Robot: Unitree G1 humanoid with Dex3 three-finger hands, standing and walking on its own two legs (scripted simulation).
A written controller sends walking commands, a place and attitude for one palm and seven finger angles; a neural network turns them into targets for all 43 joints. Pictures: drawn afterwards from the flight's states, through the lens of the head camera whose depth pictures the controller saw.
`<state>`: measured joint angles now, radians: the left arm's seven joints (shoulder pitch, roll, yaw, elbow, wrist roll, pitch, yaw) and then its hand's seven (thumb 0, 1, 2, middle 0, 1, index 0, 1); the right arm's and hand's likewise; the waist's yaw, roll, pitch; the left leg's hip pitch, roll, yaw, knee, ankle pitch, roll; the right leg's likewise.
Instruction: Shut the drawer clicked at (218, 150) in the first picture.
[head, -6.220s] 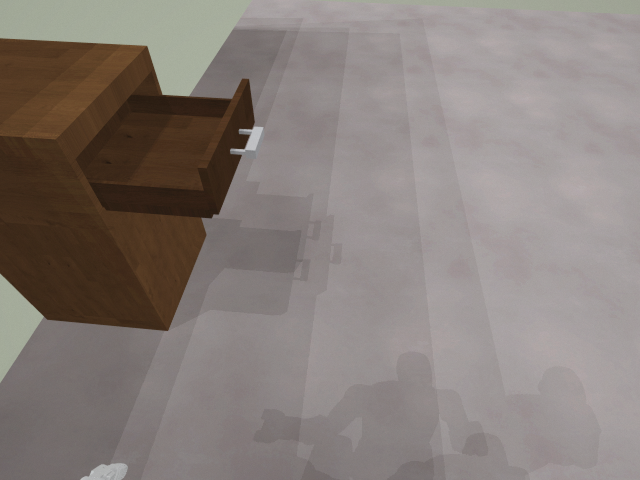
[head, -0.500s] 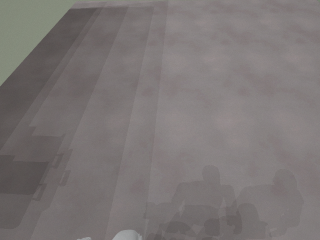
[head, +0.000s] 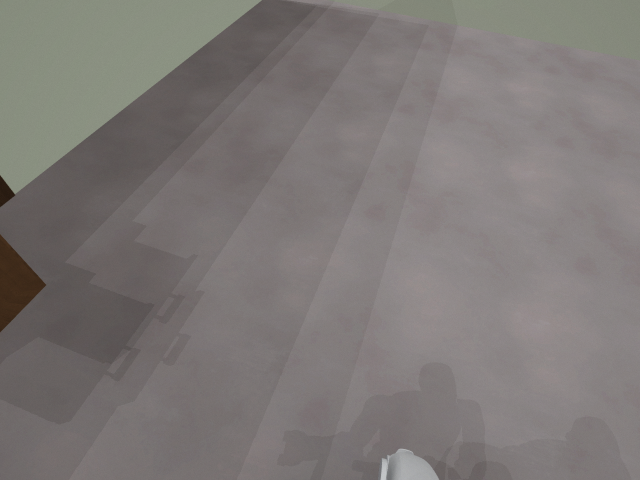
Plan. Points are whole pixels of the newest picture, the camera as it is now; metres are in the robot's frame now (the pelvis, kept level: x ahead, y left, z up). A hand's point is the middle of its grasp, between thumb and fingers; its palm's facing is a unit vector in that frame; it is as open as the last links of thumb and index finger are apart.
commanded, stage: walk to a spot facing it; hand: left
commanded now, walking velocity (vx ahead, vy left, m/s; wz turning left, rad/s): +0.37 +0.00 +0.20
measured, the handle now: out of the picture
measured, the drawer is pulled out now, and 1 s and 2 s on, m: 0.29 0.29 0.29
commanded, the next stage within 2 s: turn to face it in 0.84 s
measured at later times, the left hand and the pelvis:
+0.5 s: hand (224, 437) +0.20 +0.15 -0.17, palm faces +0.22 -0.95 -0.23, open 7.3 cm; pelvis +0.23 -0.04 +0.00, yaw +11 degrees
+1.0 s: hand (203, 300) +0.43 +0.24 -0.17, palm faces +0.31 -0.93 -0.19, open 7.4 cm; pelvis +0.42 +0.05 +0.00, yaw +15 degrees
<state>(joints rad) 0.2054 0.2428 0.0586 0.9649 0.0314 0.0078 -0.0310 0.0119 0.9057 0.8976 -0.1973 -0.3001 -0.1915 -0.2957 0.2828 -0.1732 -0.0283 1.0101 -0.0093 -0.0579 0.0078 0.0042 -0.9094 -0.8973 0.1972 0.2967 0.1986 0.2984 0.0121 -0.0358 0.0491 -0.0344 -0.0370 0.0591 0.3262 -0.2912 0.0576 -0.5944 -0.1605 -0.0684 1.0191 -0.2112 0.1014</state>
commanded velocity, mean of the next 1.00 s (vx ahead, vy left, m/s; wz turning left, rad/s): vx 0.31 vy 0.00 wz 0.22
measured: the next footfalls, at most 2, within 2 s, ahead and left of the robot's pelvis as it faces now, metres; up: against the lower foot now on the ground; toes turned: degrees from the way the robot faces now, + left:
right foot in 0.20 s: +0.26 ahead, -0.14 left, +0.00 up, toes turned -5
left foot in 0.68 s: +0.41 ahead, +0.14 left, +0.00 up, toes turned +23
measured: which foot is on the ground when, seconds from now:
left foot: down 0.00-0.20, up 0.22-0.66, down 0.68-1.00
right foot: up 0.00-0.18, down 0.20-0.68, up 0.70-1.00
